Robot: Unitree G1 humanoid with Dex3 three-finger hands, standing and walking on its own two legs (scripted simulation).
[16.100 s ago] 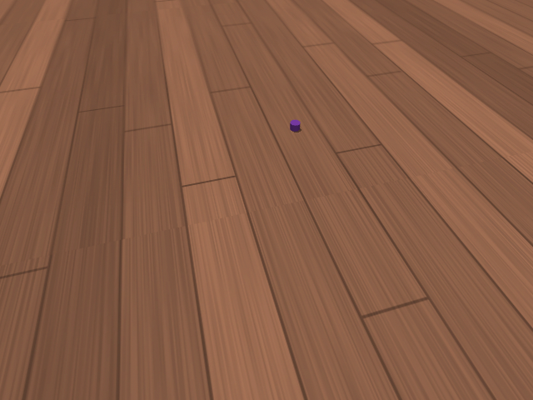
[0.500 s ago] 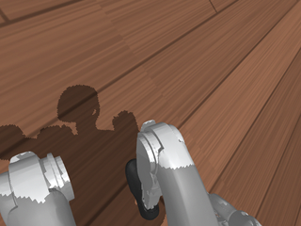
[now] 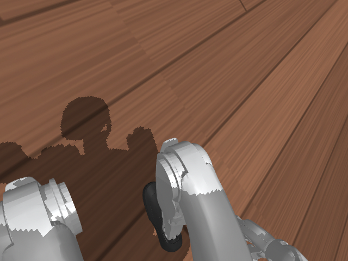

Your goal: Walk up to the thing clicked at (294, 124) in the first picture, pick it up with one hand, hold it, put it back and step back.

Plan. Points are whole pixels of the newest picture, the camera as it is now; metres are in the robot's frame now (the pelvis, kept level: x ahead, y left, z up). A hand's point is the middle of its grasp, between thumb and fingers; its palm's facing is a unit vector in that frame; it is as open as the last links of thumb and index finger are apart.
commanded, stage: close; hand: left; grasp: from above
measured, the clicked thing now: out of the picture +0.39 +0.40 -0.27
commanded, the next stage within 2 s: settle in 1.06 s
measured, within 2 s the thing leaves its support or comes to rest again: leaves its support in 1.44 s
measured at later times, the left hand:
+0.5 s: hand out of the picture +0.37 +0.38 -0.25, palm faces -0.44 -0.20 -0.88, open 10.9 cm
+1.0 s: hand out of the picture +0.38 +0.39 -0.24, palm faces -0.43 -0.21 -0.88, open 8.1 cm
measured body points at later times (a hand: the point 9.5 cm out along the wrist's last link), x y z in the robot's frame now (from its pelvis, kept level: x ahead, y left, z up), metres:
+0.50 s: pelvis +0.00 +0.00 +0.00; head +0.25 +0.15 +0.34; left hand +0.39 +0.39 -0.20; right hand +0.11 -0.25 -0.06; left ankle +0.06 +0.13 -0.26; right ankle +0.11 -0.13 -0.26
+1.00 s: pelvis +0.00 +0.00 +0.00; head +0.25 +0.15 +0.34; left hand +0.40 +0.39 -0.19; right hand +0.11 -0.24 -0.07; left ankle +0.06 +0.13 -0.26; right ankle +0.11 -0.13 -0.25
